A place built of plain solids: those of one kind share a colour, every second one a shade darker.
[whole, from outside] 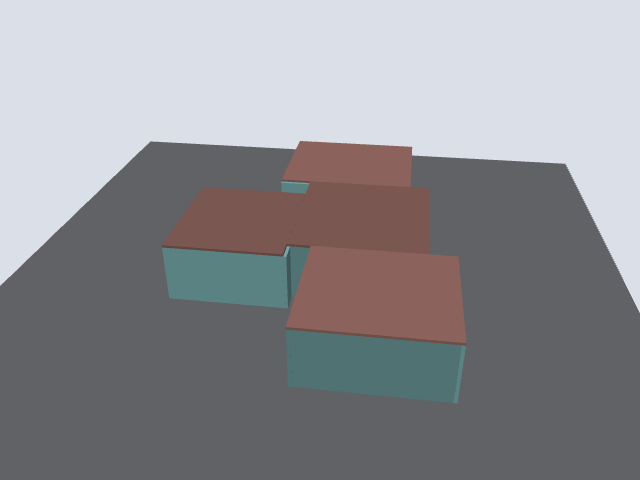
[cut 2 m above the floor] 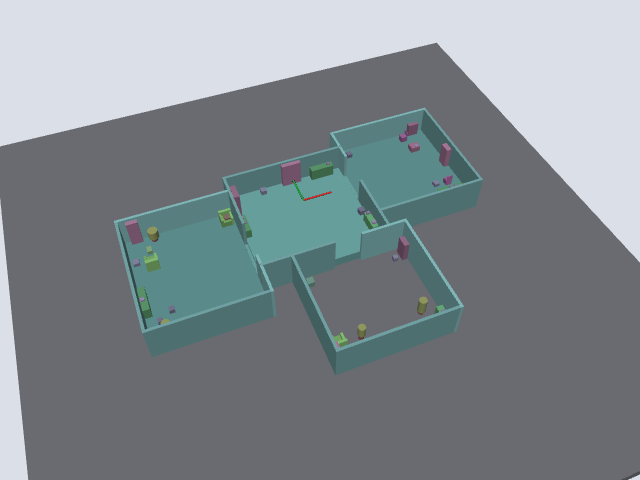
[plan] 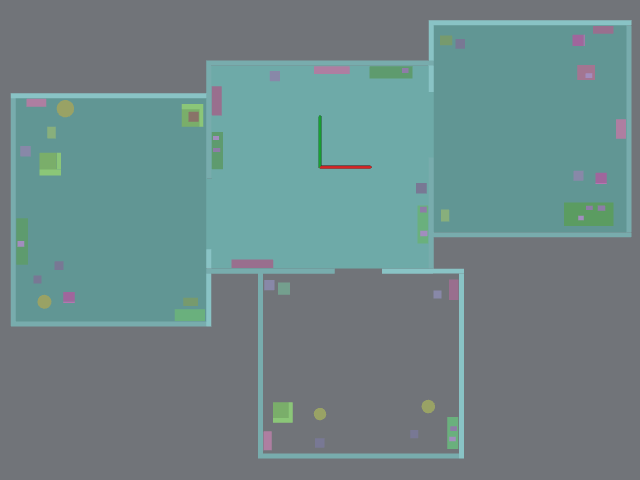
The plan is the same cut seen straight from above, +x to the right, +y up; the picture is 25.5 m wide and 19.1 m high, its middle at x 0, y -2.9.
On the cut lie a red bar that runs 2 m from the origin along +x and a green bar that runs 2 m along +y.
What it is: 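A storey of a house; a hub and three side rooms behind broad openings; the side rooms' floors lie 0.74 m, 0.172 m and not at all below the hub's; a bare drop, one riser, a flush line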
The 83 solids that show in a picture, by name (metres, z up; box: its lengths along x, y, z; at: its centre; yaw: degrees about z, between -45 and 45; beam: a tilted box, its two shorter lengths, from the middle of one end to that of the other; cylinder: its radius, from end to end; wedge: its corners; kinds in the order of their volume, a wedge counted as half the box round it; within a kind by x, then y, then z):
{
 "floor_1": {"box": [7.58, 8.88, 0.62], "at": [-8.32, -1.7, 0.26]},
 "floor_2": {"box": [0.2, 2.82, 0.62], "at": [-4.43, -1.86, 0.26]},
 "floor_3": {"box": [8.66, 8.08, 0.79], "at": [0.0, 0.0, 0.34]},
 "floor_4": {"box": [0.2, 2.61, 0.79], "at": [4.43, 1.69, 0.34]},
 "floor_5": {"box": [7.67, 8.24, 0.79], "at": [8.36, 1.52, 0.34]},
 "wall_1": {"box": [0.2, 8.88, 3.75], "at": [-12.21, -1.7, 1.82]},
 "wall_2": {"box": [7.78, 0.2, 3.75], "at": [-8.42, -6.24, 1.82]},
 "wall_3": {"box": [7.78, 0.2, 3.75], "at": [-8.42, 2.84, 1.82]},
 "wall_4": {"box": [0.2, 2.1, 3.75], "at": [-4.43, -5.29, 1.82]},
 "wall_5": {"box": [0.2, 0.77, 3.75], "at": [-4.43, -3.65, 1.82]},
 "wall_6": {"box": [0.2, 4.49, 3.75], "at": [-4.43, 1.8, 1.82]},
 "wall_7": {"box": [0.2, 7.36, 3.75], "at": [-2.37, -7.92, 1.82]},
 "wall_8": {"box": [5.12, 0.2, 3.75], "at": [-1.97, -4.14, 1.82]},
 "wall_9": {"box": [9.06, 0.2, 3.75], "at": [0.0, 4.14, 1.82]},
 "wall_10": {"box": [7.79, 0.2, 3.75], "at": [1.63, -11.5, 1.82]},
 "wall_11": {"box": [2.06, 0.2, 3.75], "at": [3.5, -4.14, 1.82]},
 "wall_12": {"box": [0.2, 4.42, 3.75], "at": [4.43, -1.83, 1.82]},
 "wall_13": {"box": [0.2, 1.05, 3.75], "at": [4.43, 3.52, 1.82]},
 "wall_14": {"box": [0.2, 1.6, 3.75], "at": [4.43, 5.04, 1.82]},
 "wall_15": {"box": [1.2, 0.2, 3.75], "at": [5.13, -4.14, 1.82]},
 "wall_16": {"box": [0.2, 7.36, 3.75], "at": [5.63, -7.92, 1.82]},
 "wall_17": {"box": [7.87, 0.2, 3.75], "at": [8.46, -2.7, 1.82]},
 "wall_18": {"box": [7.87, 0.2, 3.75], "at": [8.46, 5.74, 1.82]},
 "wall_19": {"box": [0.2, 8.24, 3.75], "at": [12.3, 1.52, 1.82]},
 "roof_1": {"box": [7.78, 9.28, 0.16], "at": [-8.42, -1.7, 3.78]},
 "roof_2": {"box": [9.06, 8.48, 0.16], "at": [0.0, 0.0, 3.78]},
 "roof_3": {"box": [8.19, 7.36, 0.16], "at": [1.63, -7.92, 3.78]},
 "roof_4": {"box": [7.87, 8.64, 0.16], "at": [8.46, 1.52, 3.78]},
 "case_1": {"box": [0.79, 0.31, 1.99], "at": [-11.29, 2.56, 1.56]},
 "case_2": {"box": [0.4, 1.17, 1.95], "at": [-4.11, 2.64, 1.72]},
 "case_3": {"box": [1.67, 0.35, 1.53], "at": [-2.69, -3.85, 1.51]},
 "case_4": {"box": [0.32, 0.76, 1.94], "at": [-2.08, -10.89, 0.92]},
 "case_5": {"box": [1.42, 0.31, 1.9], "at": [0.47, 3.86, 1.69]},
 "case_6": {"box": [0.38, 0.81, 1.57], "at": [5.32, -4.88, 0.73]},
 "case_7": {"box": [0.82, 0.32, 1.03], "at": [11.27, 5.46, 1.25]},
 "case_8": {"box": [0.39, 0.77, 1.64], "at": [11.98, 1.52, 1.56]},
 "sideboard_1": {"box": [0.47, 1.85, 0.86], "at": [-11.85, -2.96, 1.0]},
 "sideboard_2": {"box": [1.21, 0.47, 0.78], "at": [-5.18, -5.89, 0.96]},
 "sideboard_3": {"box": [0.45, 1.49, 0.71], "at": [-4.08, 0.66, 1.1]},
 "sideboard_4": {"box": [1.71, 0.5, 0.9], "at": [2.83, 3.77, 1.19]},
 "sideboard_5": {"box": [0.43, 1.52, 0.78], "at": [4.09, -2.28, 1.13]},
 "sideboard_6": {"box": [0.45, 1.28, 0.86], "at": [5.28, -10.58, 0.38]},
 "armchair_1": {"box": [0.17, 0.67, 0.65], "at": [-11.08, 0.24, 0.89]},
 "armchair_2": {"box": [0.86, 0.24, 0.95], "at": [-10.73, -0.21, 1.04]},
 "armchair_3": {"box": [0.53, 0.67, 0.46], "at": [-10.73, 0.24, 0.8]},
 "armchair_4": {"box": [0.17, 0.67, 0.65], "at": [-10.38, 0.24, 0.89]},
 "armchair_5": {"box": [0.15, 0.7, 0.67], "at": [-5.43, 1.95, 0.9]},
 "armchair_6": {"box": [0.55, 0.7, 0.44], "at": [-5.08, 1.95, 0.79]},
 "armchair_7": {"box": [0.86, 0.21, 0.81], "at": [-5.08, 2.41, 0.97]},
 "armchair_8": {"box": [0.15, 0.7, 0.67], "at": [-4.72, 1.95, 0.9]},
 "armchair_9": {"box": [0.16, 0.63, 0.67], "at": [-1.79, -9.67, 0.28]},
 "armchair_10": {"box": [0.79, 0.19, 0.95], "at": [-1.48, -10.08, 0.43]},
 "armchair_11": {"box": [0.46, 0.63, 0.47], "at": [-1.48, -9.67, 0.18]},
 "armchair_12": {"box": [0.16, 0.63, 0.67], "at": [-1.16, -9.67, 0.28]},
 "bush_1": {"cylinder": 0.28, "from": [-10.96, -5.36, 1.1], "to": [-10.96, -5.36, 1.62]},
 "bush_2": {"cylinder": 0.35, "from": [-10.13, 2.33, 0.86], "to": [-10.13, 2.33, 1.5]},
 "bush_3": {"cylinder": 0.25, "from": [0.0, -9.83, 0.47], "to": [0.0, -9.83, 1.25]},
 "bush_4": {"cylinder": 0.27, "from": [4.31, -9.53, 0.28], "to": [4.31, -9.53, 1.38]},
 "basket_1": {"box": [0.42, 0.42, 0.28], "at": [-11.72, 0.63, 0.71]},
 "basket_2": {"box": [0.32, 0.32, 0.3], "at": [-11.24, -4.47, 0.72]},
 "basket_3": {"box": [0.35, 0.35, 0.32], "at": [-10.38, -3.92, 0.73]},
 "basket_4": {"box": [0.41, 0.41, 0.43], "at": [-2.02, -4.69, 0.17]},
 "basket_5": {"box": [0.41, 0.41, 0.36], "at": [-1.8, 3.62, 0.92]},
 "basket_6": {"box": [0.39, 0.39, 0.39], "at": [-0.01, -10.97, 0.14]},
 "basket_7": {"box": [0.33, 0.33, 0.45], "at": [3.75, -10.62, 0.17]},
 "basket_8": {"box": [0.42, 0.42, 0.39], "at": [4.04, -0.84, 0.94]},
 "basket_9": {"box": [0.32, 0.32, 0.42], "at": [4.68, -5.07, 0.16]},
 "basket_10": {"box": [0.39, 0.39, 0.32], "at": [5.58, 4.9, 0.9]},
 "basket_11": {"box": [0.4, 0.4, 0.29], "at": [10.29, -0.34, 0.88]},
 "chair_1": {"box": [0.46, 0.39, 0.43], "at": [-9.99, -5.16, 0.79]},
 "chair_2": {"box": [0.45, 0.45, 0.45], "at": [10.27, 5.04, 0.96]},
 "chair_3": {"box": [0.45, 0.046, 0.88], "at": [11.18, -0.65, 1.18]},
 "chair_4": {"box": [0.45, 0.41, 0.41], "at": [11.18, -0.42, 0.94]},
 "toybox_1": {"box": [0.34, 0.48, 0.3], "at": [-10.68, 1.37, 0.72]},
 "toybox_2": {"box": [0.59, 0.34, 0.34], "at": [-5.14, -5.36, 0.74]},
 "toybox_3": {"box": [0.33, 0.49, 0.33], "at": [4.98, -1.92, 0.9]},
 "toybox_4": {"box": [0.49, 0.38, 0.32], "at": [5.02, 5.04, 0.9]},
 "lowtable_1": {"box": [0.71, 0.6, 0.42], "at": [10.59, 3.77, 0.95]},
 "pouf_1": {"box": [0.49, 0.49, 0.49], "at": [-1.43, -4.83, 0.2]},
 "table_1": {"box": [1.98, 0.94, 0.04], "at": [10.69, -1.88, 1.45]},
 "cushion_1": {"box": [0.41, 0.41, 0.14], "at": [-5.03, 2.0, 1.08]},
 "books_1": {"box": [0.27, 0.24, 0.11], "at": [4.11, -1.69, 1.57]},
 "books_2": {"box": [0.29, 0.22, 0.11], "at": [4.14, -2.64, 1.57]}
}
